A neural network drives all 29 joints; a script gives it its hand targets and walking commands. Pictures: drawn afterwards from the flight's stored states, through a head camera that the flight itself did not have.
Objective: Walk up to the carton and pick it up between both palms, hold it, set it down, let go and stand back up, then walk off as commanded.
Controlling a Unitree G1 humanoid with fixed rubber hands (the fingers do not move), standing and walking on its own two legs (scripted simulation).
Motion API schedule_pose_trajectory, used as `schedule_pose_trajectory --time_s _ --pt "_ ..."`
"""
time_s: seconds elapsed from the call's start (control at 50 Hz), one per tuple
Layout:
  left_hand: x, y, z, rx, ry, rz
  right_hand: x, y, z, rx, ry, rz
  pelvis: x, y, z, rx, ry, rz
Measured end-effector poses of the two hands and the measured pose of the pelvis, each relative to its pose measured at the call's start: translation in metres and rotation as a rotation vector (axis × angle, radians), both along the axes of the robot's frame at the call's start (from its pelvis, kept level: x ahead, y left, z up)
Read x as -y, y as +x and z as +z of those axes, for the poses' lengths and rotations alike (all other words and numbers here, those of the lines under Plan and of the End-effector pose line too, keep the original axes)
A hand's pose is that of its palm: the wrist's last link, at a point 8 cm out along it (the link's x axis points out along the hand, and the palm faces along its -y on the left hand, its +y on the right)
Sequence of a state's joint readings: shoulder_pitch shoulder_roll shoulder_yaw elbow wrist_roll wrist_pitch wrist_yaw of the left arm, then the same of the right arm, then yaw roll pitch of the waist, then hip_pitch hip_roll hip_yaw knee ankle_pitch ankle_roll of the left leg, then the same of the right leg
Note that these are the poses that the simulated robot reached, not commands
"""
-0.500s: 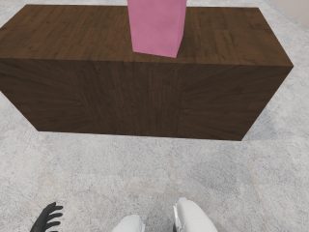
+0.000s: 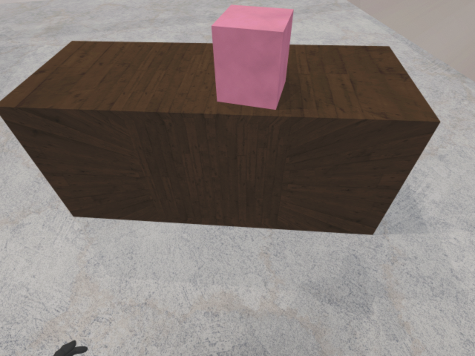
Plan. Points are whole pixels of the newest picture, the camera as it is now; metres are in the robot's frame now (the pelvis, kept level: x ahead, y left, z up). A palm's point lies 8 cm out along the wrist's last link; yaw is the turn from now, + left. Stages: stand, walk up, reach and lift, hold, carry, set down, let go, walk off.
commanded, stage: walk off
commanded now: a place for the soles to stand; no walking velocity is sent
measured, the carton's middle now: (253, 57) +1.00 -0.04 +0.05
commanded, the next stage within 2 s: stand in 1.90 s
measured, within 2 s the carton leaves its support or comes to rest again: neither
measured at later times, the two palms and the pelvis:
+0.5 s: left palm out of the picture +0.12 +0.33 -0.07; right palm out of the picture +0.12 -0.29 -0.08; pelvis +0.02 +0.02 +0.00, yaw +0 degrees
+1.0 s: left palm out of the picture +0.13 +0.38 -0.07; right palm out of the picture +0.15 -0.24 -0.08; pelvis +0.03 +0.06 +0.00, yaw +2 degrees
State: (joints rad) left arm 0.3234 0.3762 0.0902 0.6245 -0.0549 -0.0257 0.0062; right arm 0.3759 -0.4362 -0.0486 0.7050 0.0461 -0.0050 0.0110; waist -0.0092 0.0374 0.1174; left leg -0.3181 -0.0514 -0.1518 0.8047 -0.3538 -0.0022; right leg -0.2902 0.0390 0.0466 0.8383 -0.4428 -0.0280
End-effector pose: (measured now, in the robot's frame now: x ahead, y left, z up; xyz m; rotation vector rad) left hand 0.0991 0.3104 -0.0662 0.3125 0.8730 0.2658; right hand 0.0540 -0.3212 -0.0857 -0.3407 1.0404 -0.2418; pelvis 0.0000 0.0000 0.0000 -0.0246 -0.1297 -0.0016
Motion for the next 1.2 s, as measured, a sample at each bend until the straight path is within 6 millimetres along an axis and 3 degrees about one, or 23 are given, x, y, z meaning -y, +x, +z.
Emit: schedule_pose_trajectory --time_s 0.08,0.14,0.26,0.34,0.42,0.56,0.7,0.8,0.94,1.06,1.2 --pt "0.002 0.013 0.001 0.031 -0.012 -0.010 -0.004 -0.016 0.002 -0.033 0.005 -0.022 0.000 0.002 0.002 -0.008 0.011 0.002" --pt "0.007 0.016 0.002 0.030 -0.009 -0.014 0.000 -0.012 0.000 -0.028 0.010 -0.022 0.004 0.004 0.002 -0.012 0.017 0.000" --pt "0.014 0.009 0.009 -0.001 0.009 -0.014 0.004 0.031 0.004 0.041 0.029 0.002 0.012 0.010 0.006 -0.021 0.027 0.002" --pt "0.007 0.012 0.013 -0.006 0.028 -0.008 -0.002 0.058 0.007 0.077 0.033 0.019 0.007 0.015 0.008 -0.036 0.019 0.003" --pt "-0.006 0.016 0.009 -0.013 0.023 -0.008 -0.015 0.071 0.008 0.089 0.028 0.026 -0.005 0.019 0.007 -0.045 0.003 0.003" --pt "-0.026 0.034 -0.002 0.008 -0.003 -0.006 -0.041 0.063 0.009 0.054 0.015 0.021 -0.029 0.026 0.004 -0.053 -0.001 0.012" --pt "-0.025 0.053 0.005 0.038 0.008 -0.016 -0.042 0.062 0.005 0.030 0.026 0.017 -0.028 0.030 0.005 -0.064 0.007 0.013" --pt "-0.026 0.044 0.010 0.014 0.027 -0.017 -0.043 0.081 0.004 0.045 0.044 0.022 -0.027 0.034 0.008 -0.070 0.004 0.012" --pt "-0.052 0.028 0.006 -0.022 0.039 0.006 -0.062 0.100 0.006 0.070 0.031 0.052 -0.049 0.035 0.005 -0.079 -0.016 0.022" --pt "-0.073 0.034 0.002 -0.010 0.027 0.019 -0.089 0.087 0.003 0.041 0.038 0.057 -0.070 0.032 0.005 -0.079 -0.008 0.040" --pt "-0.071 0.042 0.005 0.013 0.027 0.012 -0.087 0.069 0.000 0.006 0.040 0.050 -0.068 0.031 0.005 -0.082 0.008 0.045"
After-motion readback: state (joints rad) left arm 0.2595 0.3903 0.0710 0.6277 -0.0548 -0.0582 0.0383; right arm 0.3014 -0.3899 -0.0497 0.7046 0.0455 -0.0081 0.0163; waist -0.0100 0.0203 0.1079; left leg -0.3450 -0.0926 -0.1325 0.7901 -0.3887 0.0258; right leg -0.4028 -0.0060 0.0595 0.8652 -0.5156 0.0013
